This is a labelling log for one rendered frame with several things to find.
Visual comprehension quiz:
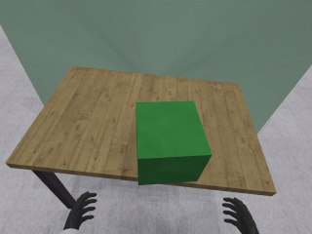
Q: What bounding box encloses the table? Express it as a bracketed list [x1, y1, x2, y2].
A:
[5, 66, 277, 210]

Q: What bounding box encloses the carton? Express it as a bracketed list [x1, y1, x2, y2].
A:
[136, 100, 213, 185]

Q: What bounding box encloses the robot right hand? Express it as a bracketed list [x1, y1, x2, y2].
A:
[222, 197, 259, 234]

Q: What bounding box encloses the robot left hand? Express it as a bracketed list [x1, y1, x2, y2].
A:
[63, 191, 97, 230]

